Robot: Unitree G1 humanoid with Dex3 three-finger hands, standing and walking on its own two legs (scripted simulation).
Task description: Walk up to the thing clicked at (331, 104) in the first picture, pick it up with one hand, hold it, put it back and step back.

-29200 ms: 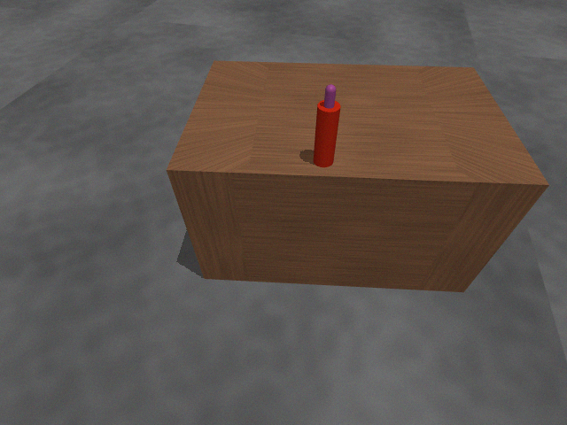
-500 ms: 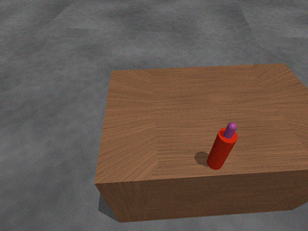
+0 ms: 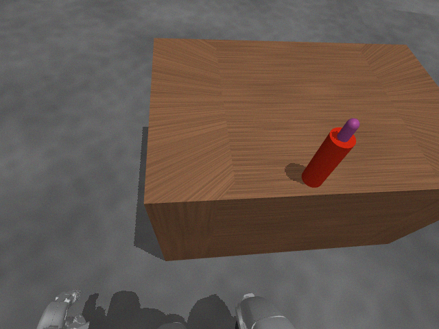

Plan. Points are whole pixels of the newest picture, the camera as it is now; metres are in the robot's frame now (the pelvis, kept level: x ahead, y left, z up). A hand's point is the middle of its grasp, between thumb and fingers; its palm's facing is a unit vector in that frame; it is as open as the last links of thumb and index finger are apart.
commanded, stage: step back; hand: right
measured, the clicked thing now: (330, 153) +0.49 -0.27 -0.04
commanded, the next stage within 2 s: none
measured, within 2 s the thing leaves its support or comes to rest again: neither
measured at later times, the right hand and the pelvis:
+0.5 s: hand out of the picture -0.01 -0.29 -0.15, palm faces +0.07 +0.93 -0.36, open 7.4 cm; pelvis -0.11 -0.02 +0.00, yaw -6 degrees
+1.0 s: hand out of the picture -0.16 -0.29 -0.12, palm faces -0.03 +0.89 -0.45, open 7.4 cm; pelvis -0.25 -0.02 +0.01, yaw -3 degrees
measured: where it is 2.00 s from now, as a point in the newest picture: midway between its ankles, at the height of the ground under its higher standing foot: outside the picture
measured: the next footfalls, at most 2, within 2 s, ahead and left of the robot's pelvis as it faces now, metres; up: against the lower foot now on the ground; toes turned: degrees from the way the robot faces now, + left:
right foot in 0.38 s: -0.06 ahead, -0.12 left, +0.00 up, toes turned -2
left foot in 0.76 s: -0.16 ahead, +0.11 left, +0.00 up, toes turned -3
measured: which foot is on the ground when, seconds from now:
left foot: down 0.00-0.40, up 0.42-0.74, down 0.76-1.00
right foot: up 0.00-0.36, down 0.38-0.78, up 0.80-1.00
